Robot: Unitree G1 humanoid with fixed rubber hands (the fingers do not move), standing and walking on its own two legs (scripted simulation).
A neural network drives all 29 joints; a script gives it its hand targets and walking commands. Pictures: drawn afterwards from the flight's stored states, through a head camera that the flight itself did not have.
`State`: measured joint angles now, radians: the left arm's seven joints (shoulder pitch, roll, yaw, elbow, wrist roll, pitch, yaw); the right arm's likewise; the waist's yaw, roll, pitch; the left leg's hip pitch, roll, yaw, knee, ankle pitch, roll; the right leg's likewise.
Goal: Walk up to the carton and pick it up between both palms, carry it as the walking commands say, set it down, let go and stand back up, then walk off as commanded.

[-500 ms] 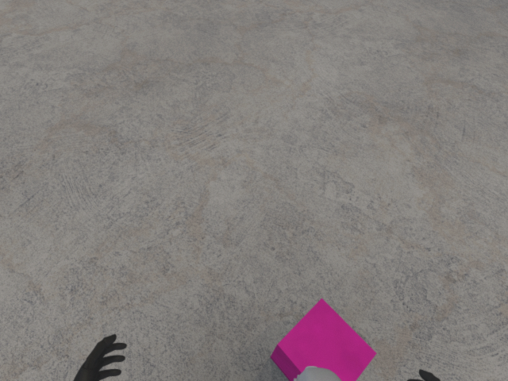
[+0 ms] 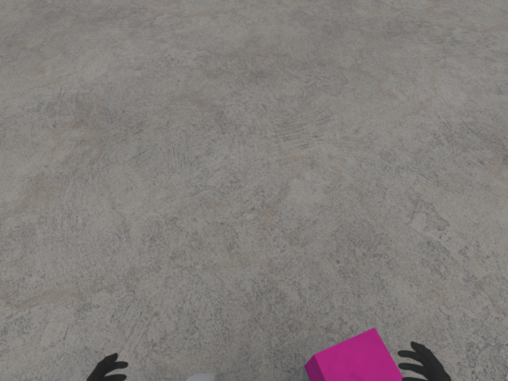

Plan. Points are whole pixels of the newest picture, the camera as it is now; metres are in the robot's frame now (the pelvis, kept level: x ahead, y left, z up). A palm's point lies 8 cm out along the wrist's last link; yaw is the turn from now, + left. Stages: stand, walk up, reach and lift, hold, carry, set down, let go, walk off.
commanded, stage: walk off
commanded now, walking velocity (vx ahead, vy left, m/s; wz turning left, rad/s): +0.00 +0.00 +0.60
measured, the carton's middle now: out of the picture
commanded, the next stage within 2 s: stand in 1.12 s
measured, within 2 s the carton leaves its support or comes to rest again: neither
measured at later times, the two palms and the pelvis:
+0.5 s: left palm out of the picture +0.08 +0.30 -0.09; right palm out of the picture +0.14 -0.25 -0.11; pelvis +0.00 +0.01 +0.00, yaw +16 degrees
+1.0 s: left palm out of the picture -0.14 +0.29 -0.13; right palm (332, 305) +0.25 -0.11 -0.09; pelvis -0.03 +0.01 -0.01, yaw +35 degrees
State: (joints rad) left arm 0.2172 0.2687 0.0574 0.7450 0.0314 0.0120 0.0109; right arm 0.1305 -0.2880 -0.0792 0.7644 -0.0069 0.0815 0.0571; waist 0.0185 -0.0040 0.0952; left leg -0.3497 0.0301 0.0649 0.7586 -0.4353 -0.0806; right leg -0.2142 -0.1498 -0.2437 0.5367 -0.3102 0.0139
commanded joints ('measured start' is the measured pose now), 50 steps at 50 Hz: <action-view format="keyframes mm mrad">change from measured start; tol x32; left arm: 1 36 197 59 -35 -14 -2 -8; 50 -63 112 23 -132 -13 49 0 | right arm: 1 3 -52 -13 -72 -5 -18 -4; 50 214 -231 -55 -43 -1 -64 -41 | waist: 1 1 -212 -143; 4 -85 346 -194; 25 3 151 -158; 28 0 -295 -142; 50 -116 178 -179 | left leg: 1 66 -32 58 -199 69 32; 5 416 416 -455 -383 875 310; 24 121 143 -477 -347 581 221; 28 -241 -115 -138 126 -152 49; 32 -188 -34 -140 410 23 12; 44 -8 -32 51 -69 -7 10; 50 359 372 -408 -379 838 301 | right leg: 1 110 -216 109 -24 573 -85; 3 -137 -155 29 253 280 29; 4 -428 20 21 435 -357 98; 25 23 155 221 -95 12 46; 28 116 -371 634 -321 96 -130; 42 134 -194 134 -111 604 -135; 46 54 -213 91 19 509 -55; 48 -382 -47 4 415 -253 89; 50 -428 -6 206 599 -320 92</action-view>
